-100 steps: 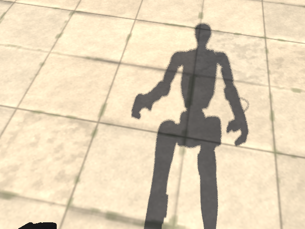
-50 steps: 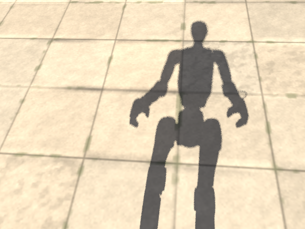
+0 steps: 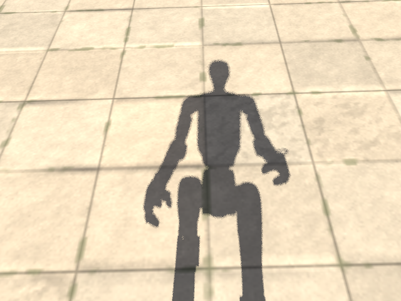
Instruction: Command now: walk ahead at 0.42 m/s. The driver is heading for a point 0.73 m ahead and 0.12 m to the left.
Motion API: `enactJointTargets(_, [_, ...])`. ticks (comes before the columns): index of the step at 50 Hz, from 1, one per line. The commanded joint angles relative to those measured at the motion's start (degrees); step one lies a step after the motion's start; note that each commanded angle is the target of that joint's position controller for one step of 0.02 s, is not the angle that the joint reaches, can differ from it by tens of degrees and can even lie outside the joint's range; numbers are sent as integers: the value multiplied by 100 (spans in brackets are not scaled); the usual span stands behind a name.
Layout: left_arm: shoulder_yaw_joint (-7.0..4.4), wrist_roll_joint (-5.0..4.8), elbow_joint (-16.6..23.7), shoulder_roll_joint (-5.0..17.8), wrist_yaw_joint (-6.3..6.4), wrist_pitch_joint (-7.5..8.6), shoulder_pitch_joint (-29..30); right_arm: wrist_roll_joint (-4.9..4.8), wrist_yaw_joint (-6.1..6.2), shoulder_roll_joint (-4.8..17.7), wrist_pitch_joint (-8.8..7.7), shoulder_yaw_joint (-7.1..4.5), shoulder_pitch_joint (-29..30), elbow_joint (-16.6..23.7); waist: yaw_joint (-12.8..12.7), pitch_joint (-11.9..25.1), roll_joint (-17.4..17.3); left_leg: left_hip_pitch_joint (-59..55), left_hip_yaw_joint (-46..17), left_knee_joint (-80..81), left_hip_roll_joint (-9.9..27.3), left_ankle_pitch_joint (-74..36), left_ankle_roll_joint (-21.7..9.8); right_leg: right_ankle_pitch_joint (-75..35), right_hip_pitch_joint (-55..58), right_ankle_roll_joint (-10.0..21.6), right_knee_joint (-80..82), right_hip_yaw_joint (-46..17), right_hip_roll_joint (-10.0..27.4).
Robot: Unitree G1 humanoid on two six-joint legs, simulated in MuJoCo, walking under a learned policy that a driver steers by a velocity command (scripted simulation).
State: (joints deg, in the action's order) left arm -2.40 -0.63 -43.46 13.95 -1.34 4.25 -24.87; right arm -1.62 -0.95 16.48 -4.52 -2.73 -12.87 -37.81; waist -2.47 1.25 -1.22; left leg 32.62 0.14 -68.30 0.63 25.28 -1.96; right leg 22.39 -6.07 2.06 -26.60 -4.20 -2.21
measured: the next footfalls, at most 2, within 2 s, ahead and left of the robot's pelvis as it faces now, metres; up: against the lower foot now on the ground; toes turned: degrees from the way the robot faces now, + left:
left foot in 0.22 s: +0.30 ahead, +0.15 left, +0.00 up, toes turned +1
right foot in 0.80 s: +0.59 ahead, -0.09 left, +0.00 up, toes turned -2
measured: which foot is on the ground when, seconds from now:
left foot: up 0.00-0.20, down 0.22-0.80, up 0.82-1.00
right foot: down 0.00-0.24, up 0.26-0.78, down 0.80-1.00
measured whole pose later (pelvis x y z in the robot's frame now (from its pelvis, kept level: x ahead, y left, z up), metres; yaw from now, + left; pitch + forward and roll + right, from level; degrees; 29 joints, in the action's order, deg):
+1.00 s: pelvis +0.53 +0.00 +0.01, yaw +3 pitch +1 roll -1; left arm -2.8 0.6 -43.4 14.6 -1.4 5.7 -14.7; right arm -1.8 -0.2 18.1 -2.6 -3.1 -16.3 -45.3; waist -0.5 -1.9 -2.9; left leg 31.7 -4.2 -64.9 4.2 16.1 -0.7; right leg 9.8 -12.2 3.1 -21.2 6.0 -1.7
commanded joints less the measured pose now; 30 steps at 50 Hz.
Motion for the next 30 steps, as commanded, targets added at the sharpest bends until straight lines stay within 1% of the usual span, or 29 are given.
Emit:
enactJointTargets(1, [-107,11,264,630,150,-111,20,74,-168,92,-152,56,1016,771,-69,-701,627,1943,12,766,458,-880,132,-2531,735,1050,1495,-1346,1421])
enactJointTargets(2, [-115,-5,285,695,199,-132,193,118,-220,-6,-165,111,1162,796,-64,-709,571,1307,157,1474,381,-1410,198,-2479,225,937,1611,-909,1173])
enactJointTargets(3, [-150,-19,266,829,237,-123,220,132,-249,-94,-179,151,1324,820,-94,-670,595,603,271,2166,263,-1912,237,-2357,-209,849,1750,-610,1009])
enactJointTargets(4, [-200,-32,219,1012,254,-91,144,104,-251,-52,-182,141,1405,830,-115,-617,685,39,287,2690,156,-2303,264,-2236,-418,817,1898,-529,1014])
enactJointTargets(5, [-249,-61,159,1181,252,-50,42,66,-238,96,-174,95,1435,829,-116,-586,753,-296,261,2972,72,-2529,261,-2133,-395,812,1993,-582,1154])
enactJointTargets(6, [-274,-94,113,1259,239,-22,22,29,-215,267,-159,36,1420,823,-72,-599,788,-426,179,3234,43,-2618,220,-2171,-218,776,1967,-613,1286])
enactJointTargets(7, [-286,-112,67,1265,223,-11,19,6,-189,402,-148,-18,1380,811,-12,-599,801,-486,114,3444,29,-2634,148,-2430,30,715,1859,-611,1398])
enactJointTargets(8, [-300,-108,29,1277,210,-15,31,4,-159,518,-140,-74,1271,785,84,-524,824,-622,107,3571,-20,-2557,46,-3100,292,635,1606,-562,1465])
enactJointTargets(9, [-320,-92,6,1303,201,-37,38,22,-120,636,-125,-141,1036,727,236,-310,840,-955,179,3624,-120,-2415,-82,-4037,499,540,1154,-452,1442])
enactJointTargets(10, [-318,-55,-2,1278,196,-72,28,38,-68,784,-93,-240,476,573,544,111,788,-1721,325,3642,-271,-2293,-247,-4909,500,426,347,-275,1285])
enactJointTargets(11, [-278,8,29,1172,207,-91,-1,35,-12,901,-49,-318,-320,379,932,602,713,-2883,301,3565,-186,-2248,-399,-4996,6,283,-757,-118,1072])
enactJointTargets(12, [-130,188,180,715,216,-97,-179,100,55,1316,-2,-391,-1248,266,1135,1453,-290,-4502,-1222,3455,1071,-1998,-770,-2782,-1199,94,-2789,55,660])
enactJointTargets(13, [32,-24,183,115,178,-7,-1073,218,-62,1554,-39,-374,-1325,141,557,2295,-2095,-5519,-4386,4831,2182,40,-1590,1050,-2727,-132,-4561,-353,-269])
enactJointTargets(14, [-110,-148,131,813,139,54,-477,131,-69,979,-56,-258,-1050,194,751,1523,-1194,-4900,-4622,5424,2011,1103,-1344,838,-3387,-98,-5104,-551,77])
enactJointTargets(15, [-185,-223,334,1069,117,83,246,89,-54,828,-63,-206,-664,171,710,613,-659,-4022,-3687,5455,1876,867,-1149,256,-3637,-31,-5023,-282,371])
enactJointTargets(16, [-157,-148,401,1008,148,103,576,142,-62,799,-67,-188,-344,177,541,252,-75,-3201,-3006,5480,1658,34,-1075,-242,-3393,-14,-4749,-144,641])
enactJointTargets(17, [-172,-48,414,950,163,93,665,225,-87,720,-86,-174,-140,164,364,60,-74,-2614,-2487,5562,1406,-560,-1070,-525,-3166,-9,-4457,-136,816])
enactJointTargets(18, [-179,-42,367,884,159,43,500,279,-88,612,-121,-144,-15,156,174,88,-286,-2264,-2155,5713,1241,-816,-1064,-733,-2840,-6,-4309,-194,962])
enactJointTargets(19, [-168,-51,310,796,169,-15,383,251,-91,543,-166,-134,37,122,94,102,-402,-2093,-1942,5865,1159,-945,-1123,-810,-2699,-38,-4167,-164,997])
enactJointTargets(20, [-157,-36,270,730,182,-67,344,212,-92,520,-209,-130,23,58,54,60,-396,-1954,-1746,5975,1127,-1081,-1188,-844,-2675,-80,-4043,-114,1012])
enactJointTargets(21, [-155,-8,282,708,195,-106,422,189,-87,550,-237,-138,-10,-10,38,-46,-332,-1839,-1597,6080,1121,-1148,-1231,-946,-2765,-129,-3871,-92,1035])
enactJointTargets(23, [-144,51,420,683,215,-117,853,181,-51,678,-245,-173,-148,-133,118,-290,-180,-1862,-1420,6254,1147,-1292,-1301,-1425,-3201,-253,-3351,-91,1093])
enactJointTargets(24, [-137,66,472,665,214,-99,1055,176,-28,717,-230,-182,-240,-187,181,-348,-132,-1974,-1331,6290,1145,-1420,-1303,-1730,-3377,-305,-3064,-90,1110])
enactJointTargets(27, [-110,60,566,595,167,-19,1561,134,26,796,-165,-191,-447,-307,378,-419,-67,-2240,-905,6279,1012,-1858,-1144,-2566,-3422,-371,-2048,25,1026])
enactJointTargets(30, [-55,22,720,477,92,58,2148,82,59,905,-93,-205,-788,-492,651,-526,-55,-2492,-649,6212,990,-2011,-1042,-2994,-3253,-373,-1189,212,872])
